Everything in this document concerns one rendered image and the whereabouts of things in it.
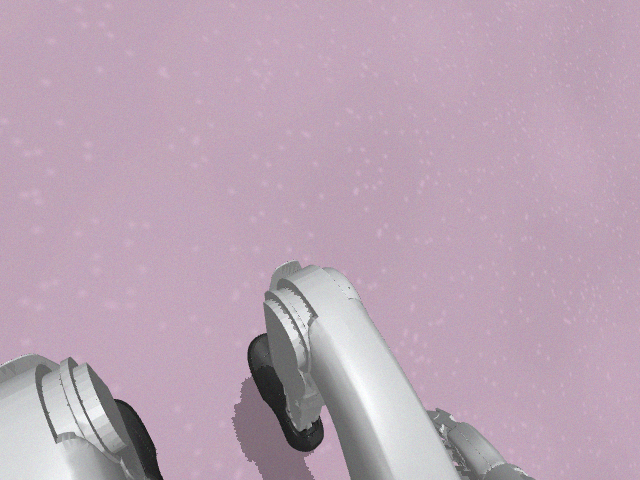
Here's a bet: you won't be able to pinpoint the right robot hand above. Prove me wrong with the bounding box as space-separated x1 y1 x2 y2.
426 408 508 480

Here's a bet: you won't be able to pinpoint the right robot arm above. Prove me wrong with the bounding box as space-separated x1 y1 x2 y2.
484 464 536 480

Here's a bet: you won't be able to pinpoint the left robot foot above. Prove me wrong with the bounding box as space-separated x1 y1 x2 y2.
114 399 163 480

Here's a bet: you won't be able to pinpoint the right robot foot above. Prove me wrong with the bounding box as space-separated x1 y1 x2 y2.
247 333 324 452

